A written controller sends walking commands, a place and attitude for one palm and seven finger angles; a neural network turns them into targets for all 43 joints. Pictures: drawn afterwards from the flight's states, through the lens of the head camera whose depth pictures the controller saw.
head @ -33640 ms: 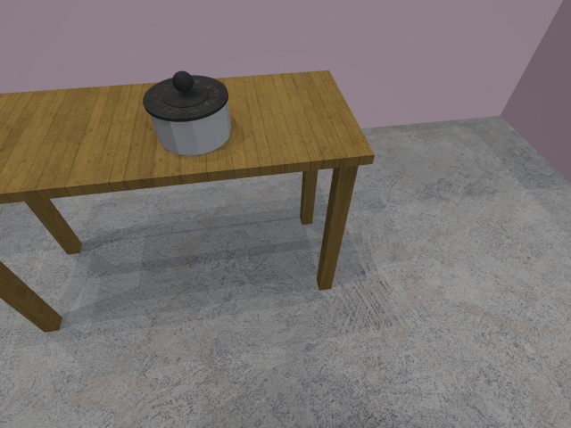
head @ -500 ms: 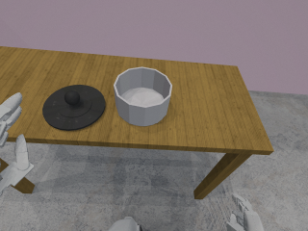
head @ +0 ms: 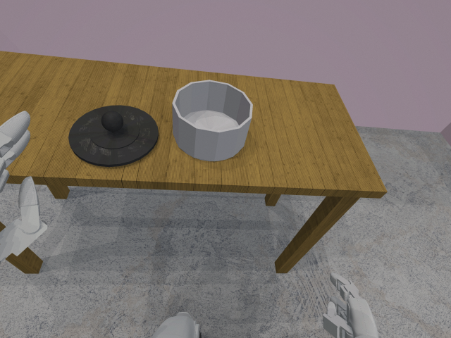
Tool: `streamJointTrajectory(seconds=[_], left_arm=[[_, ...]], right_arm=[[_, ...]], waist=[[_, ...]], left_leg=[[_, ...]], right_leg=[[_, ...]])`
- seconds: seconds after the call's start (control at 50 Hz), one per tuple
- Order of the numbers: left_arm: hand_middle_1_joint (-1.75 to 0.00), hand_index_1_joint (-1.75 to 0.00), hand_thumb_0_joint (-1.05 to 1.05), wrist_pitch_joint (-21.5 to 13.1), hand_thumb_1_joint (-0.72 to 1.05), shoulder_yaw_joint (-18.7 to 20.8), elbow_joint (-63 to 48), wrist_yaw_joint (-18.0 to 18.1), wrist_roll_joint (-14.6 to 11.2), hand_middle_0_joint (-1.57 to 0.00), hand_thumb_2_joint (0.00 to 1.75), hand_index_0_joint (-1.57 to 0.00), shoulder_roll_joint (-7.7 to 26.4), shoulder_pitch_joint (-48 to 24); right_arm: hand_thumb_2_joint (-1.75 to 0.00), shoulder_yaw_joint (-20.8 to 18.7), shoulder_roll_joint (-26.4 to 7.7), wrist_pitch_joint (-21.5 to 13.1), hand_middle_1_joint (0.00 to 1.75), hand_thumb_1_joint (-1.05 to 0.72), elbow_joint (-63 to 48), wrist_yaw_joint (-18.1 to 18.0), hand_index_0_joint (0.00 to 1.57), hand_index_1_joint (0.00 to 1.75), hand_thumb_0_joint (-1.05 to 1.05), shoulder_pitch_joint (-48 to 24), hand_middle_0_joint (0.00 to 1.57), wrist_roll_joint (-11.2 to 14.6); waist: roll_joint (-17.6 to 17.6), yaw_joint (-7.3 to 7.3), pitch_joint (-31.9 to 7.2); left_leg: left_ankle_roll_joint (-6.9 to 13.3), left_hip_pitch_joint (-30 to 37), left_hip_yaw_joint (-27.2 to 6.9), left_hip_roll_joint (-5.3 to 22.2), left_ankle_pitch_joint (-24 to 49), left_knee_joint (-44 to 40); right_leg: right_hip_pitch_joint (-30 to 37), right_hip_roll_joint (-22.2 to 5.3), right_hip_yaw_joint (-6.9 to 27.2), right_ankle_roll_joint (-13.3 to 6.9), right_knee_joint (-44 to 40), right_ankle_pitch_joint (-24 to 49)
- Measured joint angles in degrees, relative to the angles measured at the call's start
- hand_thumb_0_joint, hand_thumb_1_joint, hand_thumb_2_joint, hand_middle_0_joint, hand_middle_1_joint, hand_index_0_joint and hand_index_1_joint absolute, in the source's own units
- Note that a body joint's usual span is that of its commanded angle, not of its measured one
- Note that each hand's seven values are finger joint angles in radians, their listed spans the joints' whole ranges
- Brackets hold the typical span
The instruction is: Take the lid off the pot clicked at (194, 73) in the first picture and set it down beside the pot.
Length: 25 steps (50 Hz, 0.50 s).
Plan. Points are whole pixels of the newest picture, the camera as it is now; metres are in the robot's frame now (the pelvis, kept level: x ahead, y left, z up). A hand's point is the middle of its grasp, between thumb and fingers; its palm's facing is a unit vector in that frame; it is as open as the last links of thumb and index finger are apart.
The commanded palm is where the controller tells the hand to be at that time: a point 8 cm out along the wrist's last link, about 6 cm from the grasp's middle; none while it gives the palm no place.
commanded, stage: step back with the hand held close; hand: left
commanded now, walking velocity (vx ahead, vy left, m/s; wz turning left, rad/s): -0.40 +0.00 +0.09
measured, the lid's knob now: (112, 121) +0.54 +0.29 +0.02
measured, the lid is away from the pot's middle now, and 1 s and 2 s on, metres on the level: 0.23 0.23 0.23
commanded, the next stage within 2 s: stop stepping back and stand still in 0.14 s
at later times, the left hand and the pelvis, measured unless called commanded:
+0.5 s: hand out of the picture +0.07 +0.29 +0.19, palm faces +0.34 -0.88 -0.32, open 7.5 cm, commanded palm +0.00 +0.34 +0.21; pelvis -0.13 +0.06 -0.02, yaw -1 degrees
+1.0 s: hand out of the picture +0.00 +0.37 +0.19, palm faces +0.37 -0.88 -0.30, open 7.5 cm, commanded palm -0.08 +0.42 +0.21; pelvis -0.21 +0.14 +0.00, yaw -1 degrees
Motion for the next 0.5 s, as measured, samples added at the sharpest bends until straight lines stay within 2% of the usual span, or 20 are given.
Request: streamJointTrajectory(seconds=[0.04, 0.1, 0.16, 0.24, 0.26, 0.3, 0.34, 0.38, 0.4, 0.42, 0.46, 0.48, 0.5], left_arm=[[-0.3, -0.3, 0.01, 0.77, 0.88, 1.74, 0.33, 0.61, -0.33, -0.21, 0.9, -0.21, 0.66, -1.2], [-0.3, -0.3, 0.01, 1.59, 0.88, 2.46, -1.68, 1.14, -0.65, -0.21, 0.9, -0.21, 0.92, -0.25], [-0.3, -0.3, 0.01, 1.62, 0.89, 1.73, -4.63, 0.76, -0.66, -0.21, 0.9, -0.21, 1.22, 3.05], [-0.3, -0.3, 0.01, 1.02, 0.88, 1.57, -5.64, -0.07, -0.46, -0.21, 0.9, -0.21, 3.14, 5.93], [-0.3, -0.3, 0.01, 0.53, 0.89, 0.2, -2.54, -1.12, 1.38, -0.21, 0.9, -0.21, 3.02, 4.24], [-0.3, -0.3, 0.01, 3.39, 0.89, -0.63, 0.0, -2.32, 0.82, -0.21, 0.9, -0.21, 2.49, 2.64], [-0.3, -0.3, 0.01, 4.02, 0.89, -1.17, -0.18, -2.6, 0.14, -0.21, 0.9, -0.21, 1.2, 3.75], [-0.3, -0.3, 0.01, 4.47, 0.88, -1.13, -2.13, -2.87, 0.09, -0.21, 0.9, -0.21, 0.6, 5.3], [-0.3, -0.3, 0.01, 4.5, 0.88, -1.09, -3.04, -2.67, 0.3, -0.21, 0.9, -0.21, 0.06, 5.21], [-0.3, -0.3, 0.01, 4.52, 0.88, -1.16, -3.64, -2.19, 0.66, -0.21, 0.9, -0.21, -0.49, 4.33], [-0.3, -0.3, 0.01, 4.06, 0.88, -1.05, -4.25, -1.02, 1.1, -0.21, 0.9, -0.21, -1.16, 0.83], [-0.3, -0.3, 0.01, 3.31, 0.88, -0.31, -3.77, -0.45, 1.18, -0.21, 0.9, -0.21, -1.08, -1.76], [-0.3, -0.3, 0.01, 2.49, 0.88, 0.98, -2.75, 0.01, 1.32, -0.21, 0.9, -0.21, -0.62, -4.01]], right_arm=[[-0.9, 0.06, 0.76, -0.94, 0.3, -0.9, 0.19, 0.57, 0.2, 0.3, 0.01, -0.58, 0.2, -0.72], [-0.9, 0.35, 1.34, -2.09, 0.3, -0.9, -0.4, 1.8, 0.2, 0.3, 0.01, 0.05, 0.2, -0.84], [-0.9, 0.55, 1.39, -2.56, 0.3, -0.9, -0.92, 2.54, 0.2, 0.3, 0.01, 1.56, 0.2, -1.03], [-0.9, 0.42, 1.23, -2.8, 0.3, -0.9, -0.83, 2.34, 0.2, 0.3, 0.01, 3.01, 0.2, -1.83], [-0.9, 0.2, 0.21, -3.33, 0.3, -0.9, -0.19, 2.27, 0.2, 0.3, 0.01, 3.05, 0.2, -2.03], [-0.9, -0.08, -0.9, -2.79, 0.3, -0.9, 0.24, 2.14, 0.2, 0.3, 0.01, 2.15, 0.2, -1.64], [-0.9, -0.44, -1.55, -1.24, 0.3, -0.9, 1.15, 1.65, 0.2, 0.3, 0.01, 1.57, 0.2, -0.85], [-0.9, -0.79, -0.64, 0.87, 0.3, -0.9, 1.54, 1.45, 0.2, 0.3, 0.01, 3.27, 0.2, 0.49], [-0.9, -0.63, -0.19, 1.69, 0.3, -0.9, 1.41, 1.1, 0.2, 0.3, 0.01, 4.19, 0.2, 0.82], [-0.9, -0.31, -0.03, 2.14, 0.3, -0.9, 0.96, 0.7, 0.2, 0.3, 0.01, 5.06, 0.2, 1.0], [-0.9, 0.21, -1.12, 1.42, 0.3, -0.9, -0.97, 0.33, 0.2, 0.3, 0.01, 6.31, 0.2, 1.23], [-0.9, 0.01, -1.26, 0.62, 0.3, -0.9, -1.33, 0.31, 0.2, 0.3, 0.01, 5.57, 0.2, 1.13], [-0.9, -0.11, -0.68, -0.15, 0.3, -0.9, -1.02, 0.55, 0.2, 0.3, 0.01, 4.18, 0.2, 0.82]], waist=[[-0.7, -0.2, 0.93], [-0.66, -0.75, 1.01], [0.42, -0.79, -0.18], [1.79, -0.1, -2.13], [2.96, -0.11, -2.81], [2.22, 1.04, -2.28], [3.71, 0.17, -0.91], [1.88, 0.26, -2.25], [0.58, 0.44, -3.23], [-0.4, 0.29, -4.17], [-0.3, -0.58, -5.39], [-0.73, -1.05, -4.51], [-1.92, -0.88, -3.01]], left_leg=[[0.49, 0.09, 0.62, 0.23, 1.79, -2.76], [0.22, 0.49, 0.73, 0.64, 6.25, -8.39], [-0.7, 1.07, 0.45, 1.26, 10.1, -14.41], [-2.95, 0.99, 0.13, 1.1, 12.74, -20.72], [-3.7, -1.05, -1.36, 0.02, 10.37, -18.73], [-6.33, -4.08, -1.47, -2.14, 2.93, -11.78], [-8.17, -6.99, -3.15, -2.29, -6.33, 4.76], [-8.02, -7.04, -4.06, -2.42, -10.37, 21.9], [-7.62, -5.36, -4.46, -1.79, -11.56, 25.83], [-7.24, -2.79, -5.05, -0.82, -11.9, 25.26], [-5.94, 3.64, -6.4, 1.59, -12.86, 13.16], [-4.03, 3.21, -5.77, 0.92, -15.43, 12.06], [-2.7, 2.34, -4.42, 0.05, -15.01, 12.65]], right_leg=[[-3.77, 1.81, 1.96, -0.59, 8.0, -1.95], [-5.69, 2.81, 1.18, -0.94, 11.72, -1.25], [-3.05, 3.25, -1.26, -1.7, 6.49, -0.49], [4.59, 4.5, -3.7, -3.31, -6.48, -0.39], [6.49, 4.29, -4.54, -3.56, -9.8, 1.01], [10.91, 1.61, -4.3, -4.8, -17.89, 6.13], [11.41, 1.95, -5.11, -1.75, -14.25, 6.5], [11.45, 1.21, -4.64, -0.28, -10.32, 3.64], [11.14, 0.72, -4.13, 0.08, -8.95, 2.69], [10.48, 0.26, -3.94, 0.41, -7.7, 2.08], [7.13, -0.27, -4.57, 0.56, -3.39, 0.62], [4.38, -0.75, -3.64, -0.25, 0.82, -0.52], [1.3, -0.49, -0.91, -0.92, 6.38, -1.34]])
